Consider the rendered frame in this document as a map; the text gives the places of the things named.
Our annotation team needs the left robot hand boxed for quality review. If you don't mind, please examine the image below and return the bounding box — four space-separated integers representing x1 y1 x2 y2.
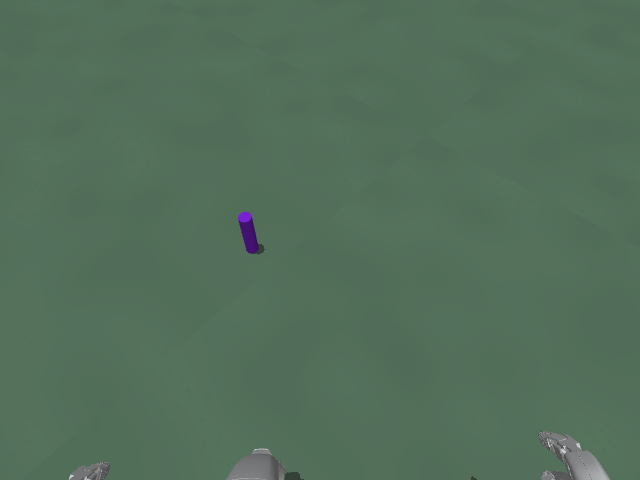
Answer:
69 462 110 480

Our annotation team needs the right robot hand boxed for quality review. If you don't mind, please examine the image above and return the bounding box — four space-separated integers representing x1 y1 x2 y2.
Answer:
538 431 610 480

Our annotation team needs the can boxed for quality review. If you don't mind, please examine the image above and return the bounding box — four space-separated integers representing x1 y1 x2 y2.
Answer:
238 212 259 254

